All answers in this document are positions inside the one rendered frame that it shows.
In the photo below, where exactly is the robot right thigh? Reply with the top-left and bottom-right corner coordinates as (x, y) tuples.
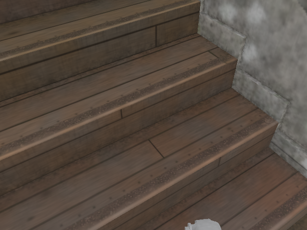
(184, 218), (222, 230)

